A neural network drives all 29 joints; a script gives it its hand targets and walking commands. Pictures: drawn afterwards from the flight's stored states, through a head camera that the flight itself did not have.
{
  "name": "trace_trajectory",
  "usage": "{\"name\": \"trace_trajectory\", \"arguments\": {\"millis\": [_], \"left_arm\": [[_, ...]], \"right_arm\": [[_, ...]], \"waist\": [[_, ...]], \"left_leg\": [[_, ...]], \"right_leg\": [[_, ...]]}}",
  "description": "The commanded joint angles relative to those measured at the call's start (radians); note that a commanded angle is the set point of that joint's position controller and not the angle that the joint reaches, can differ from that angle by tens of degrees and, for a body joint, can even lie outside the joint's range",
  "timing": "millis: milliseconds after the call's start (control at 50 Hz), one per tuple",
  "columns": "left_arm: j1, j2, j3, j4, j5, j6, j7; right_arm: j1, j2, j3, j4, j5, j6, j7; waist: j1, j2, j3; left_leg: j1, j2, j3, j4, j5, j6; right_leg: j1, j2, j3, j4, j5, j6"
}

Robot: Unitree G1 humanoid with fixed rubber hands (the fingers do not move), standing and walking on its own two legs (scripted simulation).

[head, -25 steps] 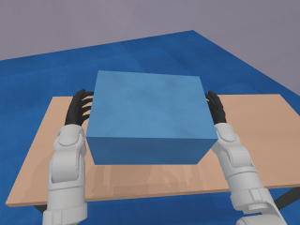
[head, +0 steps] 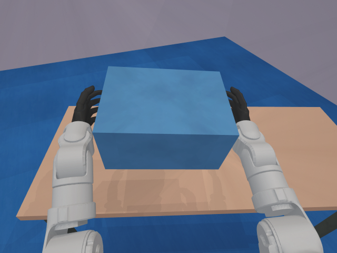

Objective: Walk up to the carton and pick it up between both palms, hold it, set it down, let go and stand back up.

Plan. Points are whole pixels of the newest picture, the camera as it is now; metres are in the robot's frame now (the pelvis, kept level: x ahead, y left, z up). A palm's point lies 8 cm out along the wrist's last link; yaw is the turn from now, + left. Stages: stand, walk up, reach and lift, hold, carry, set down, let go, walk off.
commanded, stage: hold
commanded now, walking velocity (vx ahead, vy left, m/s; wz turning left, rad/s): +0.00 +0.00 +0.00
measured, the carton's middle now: (164, 118) +0.37 +0.00 +0.15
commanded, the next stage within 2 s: none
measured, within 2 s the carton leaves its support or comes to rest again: neither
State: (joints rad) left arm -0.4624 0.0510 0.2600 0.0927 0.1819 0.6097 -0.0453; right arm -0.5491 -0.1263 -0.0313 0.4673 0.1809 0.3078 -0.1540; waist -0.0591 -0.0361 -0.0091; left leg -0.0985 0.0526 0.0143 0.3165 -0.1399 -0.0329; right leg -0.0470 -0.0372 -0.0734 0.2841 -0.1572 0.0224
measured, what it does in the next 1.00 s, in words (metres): stands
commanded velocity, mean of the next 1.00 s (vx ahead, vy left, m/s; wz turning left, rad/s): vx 0.00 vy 0.00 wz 0.00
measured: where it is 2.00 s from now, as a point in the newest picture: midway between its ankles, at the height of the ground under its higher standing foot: outside the picture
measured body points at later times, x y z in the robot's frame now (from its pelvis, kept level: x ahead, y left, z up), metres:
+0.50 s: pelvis +0.00 +0.00 +0.00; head -0.03 +0.02 +0.45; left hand +0.36 +0.17 +0.16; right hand +0.36 -0.19 +0.15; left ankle +0.02 +0.14 -0.75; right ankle +0.00 -0.13 -0.75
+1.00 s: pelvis +0.01 +0.00 +0.00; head -0.03 +0.02 +0.45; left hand +0.36 +0.18 +0.17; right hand +0.36 -0.18 +0.16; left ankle +0.02 +0.14 -0.75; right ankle +0.00 -0.13 -0.75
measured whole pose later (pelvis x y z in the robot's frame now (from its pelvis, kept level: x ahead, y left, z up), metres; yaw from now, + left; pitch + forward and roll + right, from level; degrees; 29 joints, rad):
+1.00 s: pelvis +0.01 +0.00 +0.00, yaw +0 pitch -5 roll -1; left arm -0.39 0.04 0.24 -0.06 0.18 0.66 -0.04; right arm -0.48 -0.14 -0.01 0.30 0.22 0.37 -0.18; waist -0.08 -0.03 -0.02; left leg -0.09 0.06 0.02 0.32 -0.16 -0.03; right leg -0.03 -0.03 -0.07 0.27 -0.16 0.02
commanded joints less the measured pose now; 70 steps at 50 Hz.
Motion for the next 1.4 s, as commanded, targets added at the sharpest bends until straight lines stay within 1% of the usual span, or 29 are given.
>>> {"name": "trace_trajectory", "arguments": {"millis": [0,40,60,100,140,200,240,340,400,460,500,520,580,660,700,720,740,840,880,920,940,980,1100,1160,1200,1220,1260,1320,1380], "left_arm": [[-0.706,-0.480,-0.481,-0.136,-0.144,-0.064,-0.142],[-0.718,-0.494,-0.546,-0.253,-0.179,-0.062,-0.122],[-0.656,-0.490,-0.534,-0.258,-0.174,-0.054,-0.122],[-0.688,-0.471,-0.509,-0.131,-0.148,-0.051,-0.125],[-0.637,-0.463,-0.485,-0.207,-0.123,-0.035,-0.129],[-0.680,-0.457,-0.504,-0.192,-0.134,-0.037,-0.122],[-0.631,-0.491,-0.567,-0.301,-0.174,-0.033,-0.116],[-0.694,-0.461,-0.499,-0.233,-0.139,-0.033,-0.114],[-0.617,-0.463,-0.526,-0.200,-0.137,-0.013,-0.123],[-0.591,-0.478,-0.546,-0.313,-0.168,-0.018,-0.108],[-0.612,-0.443,-0.527,-0.248,-0.136,-0.018,-0.110],[-0.631,-0.432,-0.509,-0.237,-0.152,-0.018,-0.115],[-0.597,-0.458,-0.525,-0.265,-0.166,-0.011,-0.127],[-0.575,-0.460,-0.564,-0.365,-0.183,-0.017,-0.119],[-0.544,-0.405,-0.487,-0.241,-0.123,0.009,-0.139],[-0.574,-0.400,-0.430,-0.188,-0.102,0.007,-0.150],[-0.621,-0.412,-0.457,-0.218,-0.116,-0.007,-0.155],[-0.586,-0.488,-0.589,-0.399,-0.215,-0.032,-0.121],[-0.534,-0.443,-0.572,-0.401,-0.181,-0.007,-0.116],[-0.525,-0.382,-0.493,-0.314,-0.149,0.001,-0.133],[-0.594,-0.384,-0.471,-0.230,-0.121,0.000,-0.137],[-0.607,-0.446,-0.515,-0.282,-0.142,0.006,-0.138],[-0.622,-0.446,-0.516,-0.266,-0.159,0.002,-0.137],[-0.641,-0.440,-0.499,-0.248,-0.145,-0.004,-0.130],[-0.675,-0.476,-0.518,-0.232,-0.162,0.000,-0.123],[-0.717,-0.472,-0.508,-0.196,-0.165,-0.018,-0.121],[-0.753,-0.484,-0.523,-0.178,-0.177,-0.028,-0.116],[-0.686,-0.471,-0.516,-0.182,-0.193,-0.030,-0.115],[-0.711,-0.462,-0.491,-0.150,-0.156,-0.023,-0.124]], "right_arm": [[-0.823,0.535,0.360,-0.378,0.064,-0.081,0.132],[-0.797,0.536,0.377,-0.439,0.106,-0.085,0.127],[-0.783,0.512,0.393,-0.459,0.127,-0.079,0.122],[-0.843,0.508,0.363,-0.411,0.090,-0.070,0.129],[-0.702,0.497,0.335,-0.356,0.070,-0.051,0.130],[-0.783,0.512,0.369,-0.377,0.104,-0.044,0.139],[-0.798,0.508,0.397,-0.522,0.130,-0.069,0.136],[-0.775,0.506,0.363,-0.381,0.103,-0.043,0.141],[-0.747,0.485,0.367,-0.435,0.119,-0.040,0.134],[-0.742,0.494,0.400,-0.527,0.140,-0.049,0.128],[-0.742,0.467,0.396,-0.439,0.122,-0.033,0.125],[-0.791,0.491,0.398,-0.474,0.128,-0.039,0.122],[-0.772,0.492,0.403,-0.521,0.123,-0.034,0.123],[-0.700,0.504,0.433,-0.567,0.162,-0.021,0.102],[-0.660,0.453,0.381,-0.426,0.129,0.011,0.103],[-0.702,0.475,0.367,-0.396,0.100,0.011,0.110],[-0.687,0.474,0.362,-0.367,0.092,0.008,0.123],[-0.766,0.510,0.425,-0.676,0.158,-0.049,0.114],[-0.646,0.450,0.419,-0.614,0.152,-0.024,0.095],[-0.667,0.460,0.420,-0.554,0.131,0.004,0.095],[-0.733,0.455,0.391,-0.466,0.112,0.010,0.104],[-0.706,0.472,0.367,-0.431,0.121,0.006,0.121],[-0.818,0.486,0.399,-0.577,0.133,-0.022,0.122],[-0.784,0.491,0.403,-0.489,0.128,-0.011,0.129],[-0.769,0.474,0.339,-0.407,0.105,-0.007,0.151],[-0.852,0.495,0.345,-0.451,0.096,-0.029,0.154],[-0.844,0.514,0.329,-0.405,0.078,-0.036,0.159],[-0.864,0.545,0.373,-0.477,0.105,-0.038,0.139],[-0.784,0.527,0.349,-0.356,0.098,-0.023,0.133]], "waist": [[0.002,0.042,-0.401],[-0.026,0.085,-0.492],[-0.004,0.087,-0.493],[0.011,0.068,-0.375],[-0.034,0.065,-0.319],[-0.002,0.063,-0.388],[-0.011,0.090,-0.466],[0.003,0.047,-0.377],[-0.014,0.085,-0.380],[-0.005,0.085,-0.457],[-0.001,0.091,-0.403],[0.020,0.031,-0.390],[-0.015,0.026,-0.420],[-0.013,0.066,-0.478],[-0.020,0.044,-0.312],[0.006,0.003,-0.278],[-0.001,0.020,-0.289],[-0.031,0.103,-0.580],[-0.054,0.114,-0.488],[-0.014,0.029,-0.385],[-0.007,0.025,-0.328],[-0.013,0.081,-0.328],[-0.006,0.039,-0.428],[0.010,0.049,-0.410],[-0.020,0.075,-0.385],[0.002,0.075,-0.386],[-0.018,0.060,-0.423],[0.010,0.033,-0.495],[-0.020,0.063,-0.405]], "left_leg": [[0.148,-0.099,0.032,-0.016,0.161,0.025],[0.187,-0.102,0.023,0.010,0.248,0.005],[0.212,-0.104,0.018,0.018,0.284,0.000],[0.152,-0.095,0.019,-0.021,0.126,0.018],[0.159,-0.099,0.018,-0.029,0.194,0.008],[0.163,-0.096,0.018,-0.019,0.197,0.013],[0.204,-0.095,0.012,0.007,0.306,-0.008],[0.173,-0.088,0.015,-0.016,0.184,0.012],[0.183,-0.105,0.020,-0.005,0.234,0.005],[0.216,-0.101,0.012,0.017,0.342,-0.014],[0.188,-0.104,0.023,0.003,0.276,0.003],[0.147,-0.099,0.024,0.002,0.217,0.017],[0.177,-0.102,0.022,-0.005,0.270,0.012],[0.221,-0.109,0.011,0.038,0.404,-0.014],[0.160,-0.110,0.024,-0.001,0.258,0.004],[0.125,-0.108,0.042,-0.035,0.132,0.030],[0.124,-0.102,0.034,-0.049,0.114,0.027],[0.268,-0.111,0.010,0.048,0.452,-0.025],[0.271,-0.107,0.005,0.068,0.502,-0.037],[0.159,-0.114,0.026,0.017,0.312,0.011],[0.139,-0.112,0.027,-0.019,0.183,0.024],[0.156,-0.090,0.013,-0.021,0.216,-0.005],[0.171,-0.105,0.020,0.006,0.290,0.008],[0.186,-0.101,0.025,-0.011,0.218,0.016],[0.187,-0.083,0.012,-0.041,0.185,-0.011],[0.153,-0.091,0.025,-0.032,0.130,0.001],[0.142,-0.095,0.017,-0.037,0.085,0.011],[0.181,-0.101,0.024,-0.002,0.211,0.021],[0.178,-0.108,0.026,-0.005,0.182,0.014]], "right_leg": [[0.030,0.075,0.005,-0.040,0.144,0.010],[0.061,0.086,0.005,-0.021,0.240,0.003],[0.066,0.091,0.006,-0.022,0.266,0.004],[-0.027,0.090,0.007,-0.052,0.073,0.002],[0.023,0.089,-0.001,-0.042,0.154,-0.003],[0.014,0.092,0.009,-0.045,0.145,0.004],[0.049,0.107,0.002,-0.019,0.248,-0.004],[-0.004,0.093,0.010,-0.049,0.109,-0.009],[0.007,0.090,0.018,-0.053,0.186,-0.004],[0.049,0.107,0.009,-0.028,0.272,-0.008],[0.027,0.096,0.011,-0.038,0.220,-0.002],[0.031,0.089,0.019,-0.035,0.203,0.006],[0.055,0.098,0.011,-0.036,0.255,0.011],[0.081,0.109,0.018,-0.005,0.383,0.007],[0.042,0.089,0.014,-0.038,0.274,0.017],[0.032,0.080,0.017,-0.060,0.133,0.016],[0.010,0.085,0.007,-0.060,0.078,0.006],[0.086,0.110,0.007,-0.003,0.414,0.003],[0.085,0.107,0.005,0.000,0.451,0.015],[0.105,0.097,0.013,-0.016,0.347,0.017],[0.036,0.084,0.019,-0.044,0.179,0.018],[-0.006,0.096,0.011,-0.038,0.121,-0.006],[0.062,0.098,0.007,-0.029,0.250,0.008],[0.022,0.098,0.009,-0.035,0.176,0.010],[-0.038,0.098,0.005,-0.051,0.073,-0.010],[-0.045,0.092,0.001,-0.047,0.036,-0.013],[-0.041,0.090,0.003,-0.055,0.025,-0.011],[0.001,0.094,0.015,-0.035,0.189,0.005],[-0.025,0.086,0.010,-0.047,0.158,0.000]]}}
